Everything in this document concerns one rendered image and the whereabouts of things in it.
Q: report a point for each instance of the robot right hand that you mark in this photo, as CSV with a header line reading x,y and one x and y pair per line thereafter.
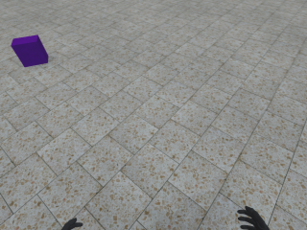
x,y
255,219

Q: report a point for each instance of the robot left hand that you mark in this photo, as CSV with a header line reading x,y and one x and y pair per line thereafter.
x,y
71,224

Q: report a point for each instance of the carton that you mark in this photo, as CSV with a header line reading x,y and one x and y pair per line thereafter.
x,y
30,50

